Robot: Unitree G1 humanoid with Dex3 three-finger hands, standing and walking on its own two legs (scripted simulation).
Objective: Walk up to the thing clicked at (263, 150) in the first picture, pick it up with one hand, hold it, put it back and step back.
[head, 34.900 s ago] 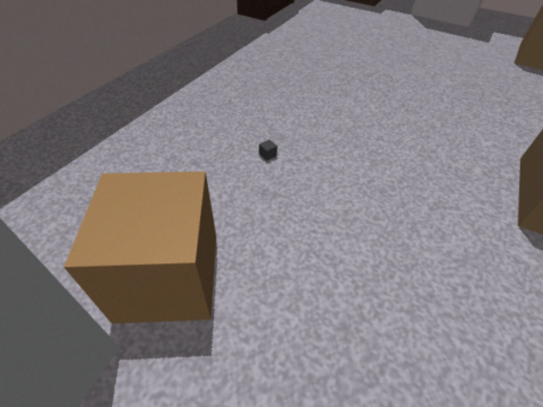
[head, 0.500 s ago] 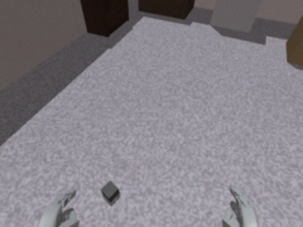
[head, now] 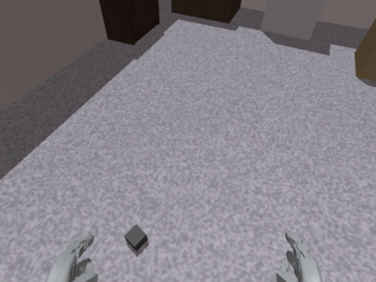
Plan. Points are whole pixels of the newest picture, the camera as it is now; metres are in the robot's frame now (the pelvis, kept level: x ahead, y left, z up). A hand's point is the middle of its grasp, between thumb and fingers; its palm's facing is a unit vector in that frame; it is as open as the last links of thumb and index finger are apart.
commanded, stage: home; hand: left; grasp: from above
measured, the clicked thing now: (136, 237) +0.45 +0.22 -0.68
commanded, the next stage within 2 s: stand in 0.24 s
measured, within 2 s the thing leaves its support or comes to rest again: neither
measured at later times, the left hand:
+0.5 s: hand out of the picture +0.15 +0.21 -0.09, palm faces +0.01 -0.95 -0.32, open 7.4 cm
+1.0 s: hand out of the picture +0.02 +0.24 -0.10, palm faces +0.04 -0.94 -0.33, open 7.4 cm
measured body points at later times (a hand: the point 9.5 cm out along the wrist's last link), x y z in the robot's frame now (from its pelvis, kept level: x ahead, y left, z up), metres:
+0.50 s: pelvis -0.01 +0.00 +0.02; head +0.01 +0.00 +0.47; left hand +0.14 +0.26 -0.06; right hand +0.13 -0.26 -0.09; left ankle +0.00 +0.12 -0.68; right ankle +0.00 -0.14 -0.68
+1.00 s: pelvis -0.01 +0.01 +0.06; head +0.00 +0.01 +0.51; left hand +0.02 +0.29 -0.08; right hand +0.07 -0.26 -0.08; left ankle +0.00 +0.12 -0.68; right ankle +0.00 -0.14 -0.68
